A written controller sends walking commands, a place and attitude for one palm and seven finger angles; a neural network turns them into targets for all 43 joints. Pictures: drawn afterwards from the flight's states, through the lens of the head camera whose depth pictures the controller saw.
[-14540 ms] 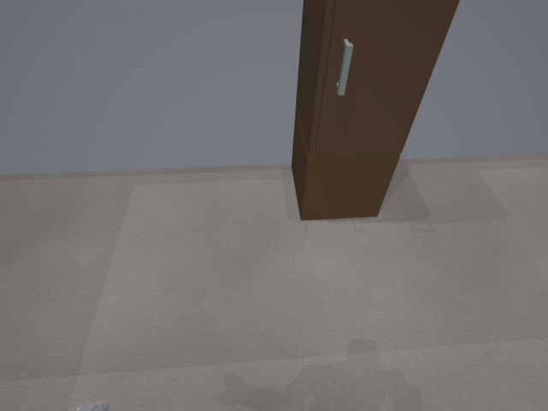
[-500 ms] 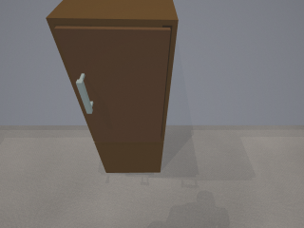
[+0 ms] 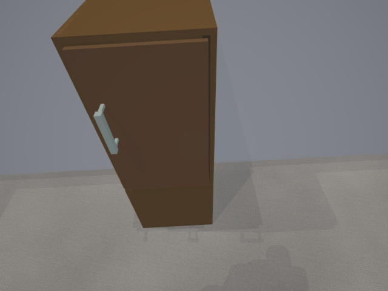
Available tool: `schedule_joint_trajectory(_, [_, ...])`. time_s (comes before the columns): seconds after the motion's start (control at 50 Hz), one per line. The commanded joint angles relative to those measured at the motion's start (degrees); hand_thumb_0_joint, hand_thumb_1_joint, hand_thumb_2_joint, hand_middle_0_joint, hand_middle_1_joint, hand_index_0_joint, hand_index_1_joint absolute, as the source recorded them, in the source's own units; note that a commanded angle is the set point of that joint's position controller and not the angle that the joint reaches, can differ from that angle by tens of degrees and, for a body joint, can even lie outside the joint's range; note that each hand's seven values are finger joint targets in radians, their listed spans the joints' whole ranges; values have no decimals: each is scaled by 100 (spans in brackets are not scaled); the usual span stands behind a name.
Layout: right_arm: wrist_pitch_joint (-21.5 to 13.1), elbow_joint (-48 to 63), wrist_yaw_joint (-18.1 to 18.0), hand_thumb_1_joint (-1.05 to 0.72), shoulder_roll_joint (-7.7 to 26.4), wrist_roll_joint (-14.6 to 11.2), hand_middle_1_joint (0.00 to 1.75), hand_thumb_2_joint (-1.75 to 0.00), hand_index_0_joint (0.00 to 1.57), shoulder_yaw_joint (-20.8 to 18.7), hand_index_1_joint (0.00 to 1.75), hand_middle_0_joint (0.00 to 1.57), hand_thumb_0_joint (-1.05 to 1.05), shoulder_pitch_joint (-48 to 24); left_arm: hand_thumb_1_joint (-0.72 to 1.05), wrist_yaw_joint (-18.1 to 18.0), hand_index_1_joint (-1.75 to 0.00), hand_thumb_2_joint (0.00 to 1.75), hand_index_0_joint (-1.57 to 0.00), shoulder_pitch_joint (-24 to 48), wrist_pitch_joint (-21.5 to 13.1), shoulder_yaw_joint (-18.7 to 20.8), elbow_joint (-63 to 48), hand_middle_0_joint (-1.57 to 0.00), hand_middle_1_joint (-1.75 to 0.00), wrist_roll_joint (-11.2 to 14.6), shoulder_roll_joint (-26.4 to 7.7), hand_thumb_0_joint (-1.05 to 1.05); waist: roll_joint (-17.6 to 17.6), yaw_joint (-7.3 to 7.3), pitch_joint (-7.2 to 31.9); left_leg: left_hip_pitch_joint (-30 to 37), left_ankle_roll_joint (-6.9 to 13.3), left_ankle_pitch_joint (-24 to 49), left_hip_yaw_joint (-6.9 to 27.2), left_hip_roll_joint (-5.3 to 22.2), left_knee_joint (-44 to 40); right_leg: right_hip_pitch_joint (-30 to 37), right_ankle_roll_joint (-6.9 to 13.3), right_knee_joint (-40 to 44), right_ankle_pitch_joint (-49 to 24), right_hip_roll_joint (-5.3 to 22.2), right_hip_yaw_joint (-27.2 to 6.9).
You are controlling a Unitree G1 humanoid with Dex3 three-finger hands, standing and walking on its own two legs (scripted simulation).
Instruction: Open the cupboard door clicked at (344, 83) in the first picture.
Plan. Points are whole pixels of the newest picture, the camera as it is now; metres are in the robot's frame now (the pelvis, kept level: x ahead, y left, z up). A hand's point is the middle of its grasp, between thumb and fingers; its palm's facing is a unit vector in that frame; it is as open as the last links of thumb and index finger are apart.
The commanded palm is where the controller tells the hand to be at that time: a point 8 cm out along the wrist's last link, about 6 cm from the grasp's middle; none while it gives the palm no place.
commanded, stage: come to a stop and stand still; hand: left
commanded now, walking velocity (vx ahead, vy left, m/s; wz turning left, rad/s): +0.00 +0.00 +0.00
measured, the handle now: (108, 129) +0.54 +0.29 +0.02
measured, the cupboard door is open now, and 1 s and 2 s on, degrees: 0 0 0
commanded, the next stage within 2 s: look again from close up in 0.64 s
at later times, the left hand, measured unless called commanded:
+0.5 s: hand out of the picture +0.01 +0.16 -0.17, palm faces +0.03 -0.98 -0.20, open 7.3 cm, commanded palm none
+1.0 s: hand out of the picture +0.02 +0.16 -0.17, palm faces +0.04 -0.98 -0.19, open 7.3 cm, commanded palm none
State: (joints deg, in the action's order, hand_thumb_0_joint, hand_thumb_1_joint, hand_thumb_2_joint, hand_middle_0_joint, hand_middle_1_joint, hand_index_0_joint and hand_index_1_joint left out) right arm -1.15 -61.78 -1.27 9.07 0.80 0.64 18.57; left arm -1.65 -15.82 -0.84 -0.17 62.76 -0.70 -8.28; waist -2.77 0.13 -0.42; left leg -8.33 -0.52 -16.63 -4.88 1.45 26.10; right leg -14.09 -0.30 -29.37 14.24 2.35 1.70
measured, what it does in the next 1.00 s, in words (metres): stands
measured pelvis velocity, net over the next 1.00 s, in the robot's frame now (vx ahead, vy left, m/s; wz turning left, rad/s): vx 0.03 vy -0.01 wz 0.00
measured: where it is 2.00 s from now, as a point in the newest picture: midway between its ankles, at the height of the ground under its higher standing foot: outside the picture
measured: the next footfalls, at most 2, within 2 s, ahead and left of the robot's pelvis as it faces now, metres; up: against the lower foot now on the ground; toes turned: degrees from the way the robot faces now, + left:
none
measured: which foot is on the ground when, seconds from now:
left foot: down 0.00-1.00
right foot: down 0.00-1.00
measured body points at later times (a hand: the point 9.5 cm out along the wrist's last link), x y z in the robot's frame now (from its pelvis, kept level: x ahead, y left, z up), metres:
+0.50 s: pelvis +0.02 -0.01 +0.00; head +0.03 -0.03 +0.45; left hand +0.01 +0.21 -0.15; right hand +0.01 -0.23 -0.17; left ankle -0.03 +0.12 -0.74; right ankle +0.02 -0.12 -0.74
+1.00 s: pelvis +0.03 -0.01 +0.00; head +0.04 -0.02 +0.45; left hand +0.02 +0.21 -0.16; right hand +0.01 -0.22 -0.16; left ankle -0.03 +0.12 -0.74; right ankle +0.02 -0.12 -0.74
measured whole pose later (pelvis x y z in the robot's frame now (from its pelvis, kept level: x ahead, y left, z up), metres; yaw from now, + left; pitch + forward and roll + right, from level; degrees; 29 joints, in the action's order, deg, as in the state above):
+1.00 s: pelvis +0.03 -0.01 +0.00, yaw +0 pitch +0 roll +0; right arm -1.2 -65.7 -2.3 6.8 0.7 0.2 16.9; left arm -1.8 -16.2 -0.6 0.7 64.7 -0.9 -7.9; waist -0.4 -0.5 -1.8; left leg -5.8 -1.9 -17.6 -4.5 3.2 24.0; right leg -11.5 0.7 -27.0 15.2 0.5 2.3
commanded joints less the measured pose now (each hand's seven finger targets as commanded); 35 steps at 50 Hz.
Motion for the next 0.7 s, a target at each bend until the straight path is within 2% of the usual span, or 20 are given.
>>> schedule_joint_trajectory(0.0, [-91, 78, -16, -90, 469, 16, 30, -90, 20, -56, 30, 20, 0, 365, 90, -33, -30, 90, -20, -257, -101, 92, -115, -20, -30, 21, -614, 0, 343, 0, -300, -427, 197, 737, 460, 446, -618, 273, 227, 461, -894, 342, -403])
schedule_joint_trajectory(0.06, [-80, -6, -25, -90, 447, 10, 30, -90, 20, -50, 30, 20, 0, 322, 90, -36, -30, 90, -20, -209, -94, 98, -86, -20, -30, 16, -621, 0, 328, -4, -389, -422, 182, 749, 433, 455, -634, 273, 229, 480, -985, 350, -400])
schedule_joint_trajectory(0.22, [-60, -138, -44, -90, 388, 10, 30, -90, 20, -66, 30, 20, 0, 306, 90, -30, -30, 90, -20, -232, -108, 117, -17, -20, -30, 16, -623, 0, 374, 8, -215, -217, 147, 841, 344, 450, -545, 367, 263, 541, -1340, 391, -440])
schedule_joint_trajectory(0.24, [-49, -161, -51, -90, 356, 5, 30, -90, 20, -69, 30, 20, 0, 300, 90, -33, -30, 90, -20, -203, -98, 113, -6, -20, -30, 13, -617, 0, 381, 16, -310, -242, 144, 798, 359, 462, -576, 334, 258, 553, -1272, 364, -418])
schedule_joint_trajectory(0.38, [-53, -200, -67, -90, 346, 3, 30, -90, 20, -80, 30, 20, 0, 274, 90, -31, -30, 90, -20, -266, -96, 127, 32, -20, -30, 9, -584, 0, 192, 2, -268, -172, 131, 921, 317, 483, -542, 349, 269, 563, -1384, 356, -428])
schedule_joint_trajectory(0.42, [-52, -213, -72, -90, 344, 4, 30, -90, 20, -84, 30, 20, 0, 271, 90, -30, -30, 90, -20, -294, -102, 127, 50, -20, -30, 11, -582, 0, 267, 1, -195, -124, 125, 896, 310, 477, -521, 371, 278, 575, -1420, 364, -452])
schedule_joint_trajectory(0.44, [-44, -216, -77, -90, 313, 1, 30, -90, 20, -82, 30, 20, 0, 279, 90, -32, -30, 90, -20, -278, -93, 124, 49, -20, -30, 8, -562, 0, 346, 11, -287, -155, 131, 850, 328, 491, -553, 345, 274, 596, -1358, 347, -420])
schedule_joint_trajectory(0.52, [-42, -225, -75, -90, 338, -1, 30, -90, 20, -87, 30, 20, 0, 272, 90, -28, -30, 90, -20, -315, -104, 123, 56, -20, -30, 7, -573, 0, 356, 9, -241, -112, 116, 870, 294, 474, -512, 359, 275, 623, -1461, 372, -445])
schedule_joint_trajectory(0.54, [-38, -246, -80, -90, 288, -2, 30, -90, 20, -88, 30, 20, 0, 272, 90, -32, -30, 90, -20, -287, -90, 123, 52, -20, -30, 6, -556, 0, 294, 13, -358, -172, 116, 853, 317, 482, -560, 331, 272, 631, -1369, 348, -410])
schedule_joint_trajectory(0.68, [-53, -256, -89, -90, 301, -2, 30, -90, 20, -98, 30, 20, 0, 276, 90, -35, -30, 90, -20, -356, -97, 133, 54, -20, -30, 4, -528, 0, 328, -8, -249, -91, 117, 1005, 313, 495, -531, 395, 268, 608, -1526, 355, -401])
